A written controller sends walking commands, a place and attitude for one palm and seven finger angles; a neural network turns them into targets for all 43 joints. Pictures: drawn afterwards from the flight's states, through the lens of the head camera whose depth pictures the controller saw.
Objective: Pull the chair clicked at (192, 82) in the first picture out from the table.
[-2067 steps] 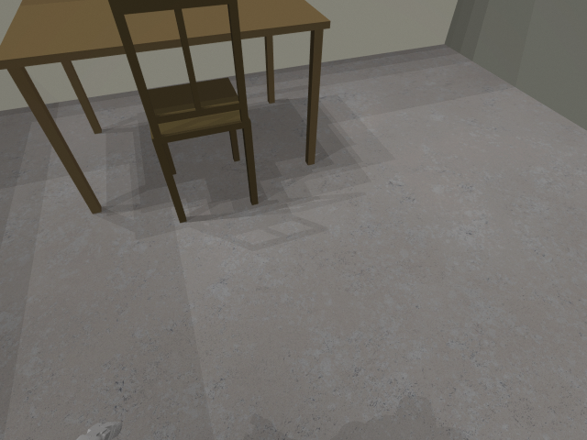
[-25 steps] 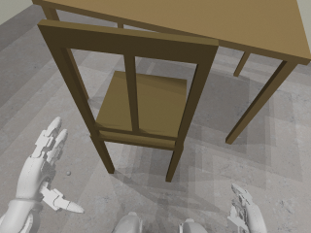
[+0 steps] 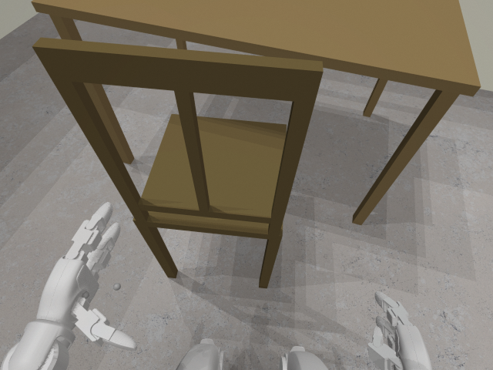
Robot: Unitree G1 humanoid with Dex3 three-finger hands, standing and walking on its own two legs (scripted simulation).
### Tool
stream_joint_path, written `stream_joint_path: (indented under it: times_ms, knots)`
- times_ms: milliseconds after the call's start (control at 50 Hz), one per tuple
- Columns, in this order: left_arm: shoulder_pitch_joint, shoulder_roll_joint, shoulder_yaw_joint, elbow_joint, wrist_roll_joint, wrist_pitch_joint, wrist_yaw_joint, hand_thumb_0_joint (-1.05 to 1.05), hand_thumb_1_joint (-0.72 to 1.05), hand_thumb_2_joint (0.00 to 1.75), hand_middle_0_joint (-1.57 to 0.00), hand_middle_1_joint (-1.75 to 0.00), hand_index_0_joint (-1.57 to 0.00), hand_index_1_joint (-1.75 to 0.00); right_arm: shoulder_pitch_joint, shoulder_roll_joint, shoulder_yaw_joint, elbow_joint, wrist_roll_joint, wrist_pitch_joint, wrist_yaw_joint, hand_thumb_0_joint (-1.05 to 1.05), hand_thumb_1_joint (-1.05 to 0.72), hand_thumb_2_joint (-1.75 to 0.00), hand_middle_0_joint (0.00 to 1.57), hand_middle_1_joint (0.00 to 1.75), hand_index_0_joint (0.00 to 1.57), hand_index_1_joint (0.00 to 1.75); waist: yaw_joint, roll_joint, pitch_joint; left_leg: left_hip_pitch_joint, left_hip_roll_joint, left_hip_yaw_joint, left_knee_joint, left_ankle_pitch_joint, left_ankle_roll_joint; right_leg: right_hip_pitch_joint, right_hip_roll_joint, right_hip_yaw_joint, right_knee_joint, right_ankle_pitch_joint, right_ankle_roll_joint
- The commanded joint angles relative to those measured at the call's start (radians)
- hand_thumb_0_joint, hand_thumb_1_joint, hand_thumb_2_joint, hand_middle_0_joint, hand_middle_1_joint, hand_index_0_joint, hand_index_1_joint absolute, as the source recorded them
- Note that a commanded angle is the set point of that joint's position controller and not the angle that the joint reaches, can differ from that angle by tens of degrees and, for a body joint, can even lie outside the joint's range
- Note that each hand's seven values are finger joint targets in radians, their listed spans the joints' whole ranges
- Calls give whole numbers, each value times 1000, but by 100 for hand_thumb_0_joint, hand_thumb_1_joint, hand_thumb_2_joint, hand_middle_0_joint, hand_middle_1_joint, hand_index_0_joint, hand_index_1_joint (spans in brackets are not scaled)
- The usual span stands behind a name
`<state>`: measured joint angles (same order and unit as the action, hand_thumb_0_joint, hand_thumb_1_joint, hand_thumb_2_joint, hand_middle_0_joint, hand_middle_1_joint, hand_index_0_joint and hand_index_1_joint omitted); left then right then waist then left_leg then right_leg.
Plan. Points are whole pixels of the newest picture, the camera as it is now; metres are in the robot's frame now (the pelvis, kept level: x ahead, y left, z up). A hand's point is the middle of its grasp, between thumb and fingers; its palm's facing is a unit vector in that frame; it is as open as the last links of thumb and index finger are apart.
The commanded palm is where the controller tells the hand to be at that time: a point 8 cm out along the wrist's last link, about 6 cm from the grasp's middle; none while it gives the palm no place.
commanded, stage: raise the hand toward the chair's back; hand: left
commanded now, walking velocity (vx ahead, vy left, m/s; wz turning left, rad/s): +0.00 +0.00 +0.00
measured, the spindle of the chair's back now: (196, 162) +0.47 +0.12 +0.03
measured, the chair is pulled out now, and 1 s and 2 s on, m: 0.22 0.22 0.22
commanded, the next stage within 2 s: aim the fingers beside a spindle in 0.02 s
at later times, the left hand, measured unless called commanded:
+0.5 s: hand (139, 269) +0.26 +0.17 +0.03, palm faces -0.07 -1.00 -0.05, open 16.9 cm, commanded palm +0.24 +0.23 +0.03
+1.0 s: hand (169, 263) +0.28 +0.14 +0.02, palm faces -0.11 -0.99 -0.03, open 16.9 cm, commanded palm +0.27 +0.19 +0.01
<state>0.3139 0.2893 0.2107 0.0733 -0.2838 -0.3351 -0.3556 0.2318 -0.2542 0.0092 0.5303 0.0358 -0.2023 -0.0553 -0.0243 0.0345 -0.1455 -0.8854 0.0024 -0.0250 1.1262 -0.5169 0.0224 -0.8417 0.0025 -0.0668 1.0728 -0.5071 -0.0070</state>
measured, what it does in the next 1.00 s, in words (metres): stands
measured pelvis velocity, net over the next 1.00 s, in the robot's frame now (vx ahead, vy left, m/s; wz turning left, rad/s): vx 0.00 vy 0.00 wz -0.01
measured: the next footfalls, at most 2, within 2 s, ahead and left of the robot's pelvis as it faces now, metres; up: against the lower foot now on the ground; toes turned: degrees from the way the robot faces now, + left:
none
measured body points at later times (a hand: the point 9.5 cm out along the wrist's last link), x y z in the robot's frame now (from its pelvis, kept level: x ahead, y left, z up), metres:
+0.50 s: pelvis +0.00 -0.01 -0.01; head +0.08 +0.00 +0.43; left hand +0.26 +0.23 +0.04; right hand +0.17 -0.25 -0.09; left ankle +0.02 +0.10 -0.66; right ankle +0.01 -0.12 -0.66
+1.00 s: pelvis +0.00 +0.00 -0.02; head +0.09 +0.00 +0.42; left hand +0.28 +0.19 +0.02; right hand +0.17 -0.25 -0.11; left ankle +0.01 +0.10 -0.66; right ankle +0.01 -0.12 -0.66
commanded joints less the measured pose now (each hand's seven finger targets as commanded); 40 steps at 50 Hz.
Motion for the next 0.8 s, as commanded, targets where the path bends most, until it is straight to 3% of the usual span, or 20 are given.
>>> stream_joint_path:
  times_ms: [0, 80, 100, 160, 200, 260, 380, 420, 480, 560, 580, 600, 640, 680, 720, 780]
  knots:
    - [-91, 162, 132, -269, -50, -127, 42, 0, -50, 30, -6, -8, -6, -8, -23, -120, -55, -134, -6, -63, -9, 0, -90, -90, 20, 30, 20, 30, 9, 23, -240, 192, -2, -25, -154, 309, -5, 143, 11, 13, -146, 245, -17]
    - [-83, 114, 94, -129, -36, -121, 33, 0, -50, 30, -6, -8, -6, -8, -26, -128, -55, -122, -4, -53, -7, 0, -90, -90, 20, 30, 20, 30, -12, -19, -166, 116, -4, -14, -136, 222, 0, 97, 8, 22, -155, 174, -13]
    - [-80, 113, 83, -113, -32, -109, 20, 0, -50, 30, -6, -8, -6, -8, -29, -133, -55, -126, 0, -51, -6, 0, -90, -90, 20, 30, 20, 30, -8, 0, -160, 111, -6, -13, -141, 201, -1, 94, 6, 27, -160, 150, -15]
    - [-91, 106, 44, -119, -25, -78, -18, 0, -50, 30, -6, -8, -6, -8, -21, -141, -54, -141, 4, -51, -8, 0, -90, -90, 20, 30, 20, 30, -12, 8, -205, 128, -6, -9, -137, 223, 6, 117, 3, 37, -162, 182, -15]
    - [-175, 121, 31, -194, -27, -82, -23, 0, -50, 30, -6, -8, -6, -8, -20, -143, -54, -146, 2, -60, -12, 0, -90, -90, 20, 30, 20, 30, -17, 30, -243, 149, -5, -13, -130, 240, 9, 121, -1, 42, -156, 200, -15]
    - [-172, 132, 47, -263, -26, -112, 14, 0, -50, 30, -6, -8, -6, -8, -18, -133, -55, -142, -7, -72, -12, 0, -90, -90, 20, 30, 20, 30, -5, 38, -289, 185, -1, -22, -125, 302, 6, 127, 2, 31, -130, 249, -17]
    - [-126, 101, 57, -149, 5, -120, 94, 0, -50, 30, -6, -8, -6, -8, -27, -127, -57, -129, -14, -49, 3, 0, -90, -90, 20, 30, 20, 30, 5, -6, -239, 112, -2, -16, -113, 269, -2, 89, 0, 18, -99, 218, -16]
    - [-109, 77, 31, -107, 14, -98, 92, 0, -50, 30, -6, -8, -6, -8, -29, -129, -58, -138, -12, -34, 9, 0, -90, -90, 20, 30, 20, 30, 3, -15, -223, 89, -5, -9, -114, 238, -2, 84, -1, 22, -105, 198, -15]
    - [-133, 73, -3, -141, 23, -86, 81, 0, -50, 30, -6, -8, -6, -8, -26, -135, -58, -157, -8, -23, 11, 0, -90, -90, 20, 30, 20, 30, -2, -9, -258, 101, -3, -8, -112, 247, 2, 96, -2, 28, -103, 212, -16]
    - [-187, 73, -22, -239, 15, -120, 91, 0, -50, 30, -6, -8, -6, -8, -22, -130, -58, -157, -12, -29, 4, 0, -90, -90, 20, 30, 20, 30, -12, 8, -310, 134, 1, -12, -95, 284, 6, 102, -2, 34, -96, 246, -15]
    - [-196, 91, 0, -244, 13, -133, 101, 0, -50, 30, -6, -8, -6, -8, -19, -130, -58, -150, -15, -31, 3, 0, -90, -90, 20, 30, 20, 30, -12, -1, -309, 129, 2, -14, -90, 284, 5, 97, -2, 35, -93, 245, -15]
    - [-202, 78, -11, -248, 15, -147, 110, 0, -50, 30, -6, -8, -6, -8, -21, -127, -55, -146, -17, -33, 3, 0, -90, -90, 20, 30, 20, 30, -11, 21, -296, 131, 2, -19, -93, 282, 2, 80, -1, 27, -85, 232, -18]
    - [-217, 67, -26, -205, 28, -156, 130, 0, -50, 30, -6, -8, -6, -8, -23, -130, -53, -135, -20, -30, 5, 0, -90, -90, 20, 30, 20, 30, -26, -6, -261, 108, 6, -25, -82, 260, 3, 33, 3, 22, -76, 201, -16]
    - [-232, 34, -57, -166, 42, -157, 140, 0, -50, 30, -6, -8, -6, -8, -25, -130, -53, -128, -22, -26, 10, 0, -90, -90, 20, 30, 20, 30, -31, 5, -253, 101, 5, -28, -77, 237, 0, 0, 1, 17, -65, 176, -17]
    - [-238, 24, -69, -121, 53, -141, 143, 0, -50, 30, -6, -8, -6, -8, -25, -137, -53, -132, -20, -16, 14, 0, -90, -90, 20, 30, 20, 30, -28, -4, -238, 75, 3, -28, -79, 200, -2, -11, 0, 17, -62, 144, -19]
    - [-221, 33, -68, -110, 64, -115, 142, 0, -50, 30, -6, -8, -6, -8, -25, -139, -57, -147, -18, 1, 19, 0, -90, -90, 20, 30, 20, 30, -10, 1, -293, 81, 1, -21, -77, 223, -1, 22, -3, 24, -56, 172, -22]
